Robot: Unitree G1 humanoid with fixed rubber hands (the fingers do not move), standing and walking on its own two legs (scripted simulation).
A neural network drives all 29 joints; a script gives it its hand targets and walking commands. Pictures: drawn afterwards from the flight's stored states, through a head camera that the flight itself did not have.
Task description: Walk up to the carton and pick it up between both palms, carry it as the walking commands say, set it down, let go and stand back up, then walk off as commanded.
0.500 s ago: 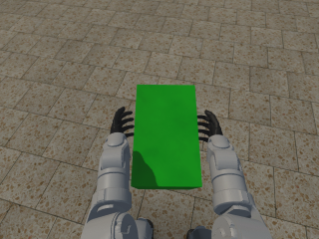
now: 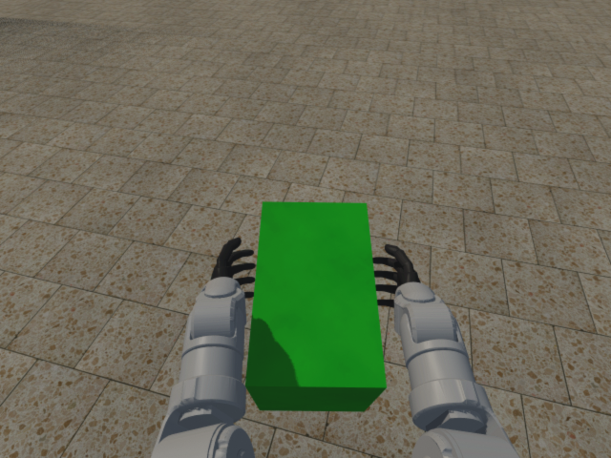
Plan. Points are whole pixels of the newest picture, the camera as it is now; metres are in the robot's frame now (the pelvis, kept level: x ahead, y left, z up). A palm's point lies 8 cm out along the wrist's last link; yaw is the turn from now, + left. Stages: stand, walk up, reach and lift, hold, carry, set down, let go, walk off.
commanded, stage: reach and lift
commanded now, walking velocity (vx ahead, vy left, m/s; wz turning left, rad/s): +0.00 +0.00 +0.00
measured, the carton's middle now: (313, 306) +0.35 +0.04 -0.04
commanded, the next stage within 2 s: hold in 1.56 s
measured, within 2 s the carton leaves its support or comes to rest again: neither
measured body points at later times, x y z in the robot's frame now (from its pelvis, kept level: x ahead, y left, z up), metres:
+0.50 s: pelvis -0.01 +0.00 +0.00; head -0.05 +0.00 +0.45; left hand +0.32 +0.14 +0.06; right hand +0.33 -0.11 +0.05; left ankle +0.04 +0.14 -0.74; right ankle +0.02 -0.13 -0.74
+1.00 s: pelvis +0.00 +0.01 +0.00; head -0.04 +0.02 +0.45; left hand +0.34 +0.14 +0.06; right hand +0.32 -0.12 +0.05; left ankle +0.04 +0.14 -0.74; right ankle +0.02 -0.13 -0.74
